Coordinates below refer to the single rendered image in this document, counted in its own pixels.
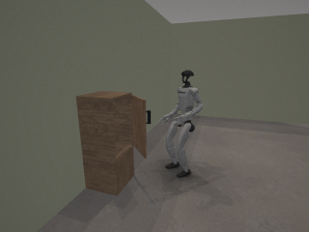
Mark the robot right hand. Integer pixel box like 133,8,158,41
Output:
159,114,171,126

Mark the left robot upper arm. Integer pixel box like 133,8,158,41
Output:
189,87,203,107

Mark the robot left forearm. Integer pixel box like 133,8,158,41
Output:
184,104,203,119

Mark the robot right forearm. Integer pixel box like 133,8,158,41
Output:
169,103,180,117

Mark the cupboard door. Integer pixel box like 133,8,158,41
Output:
131,95,147,159

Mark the left robot thigh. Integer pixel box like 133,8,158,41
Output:
177,121,195,154

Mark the robot torso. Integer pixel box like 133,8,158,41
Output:
179,85,195,126

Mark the robot left hand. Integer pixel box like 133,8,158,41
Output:
172,114,187,126

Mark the handle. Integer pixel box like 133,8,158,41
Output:
146,110,151,124

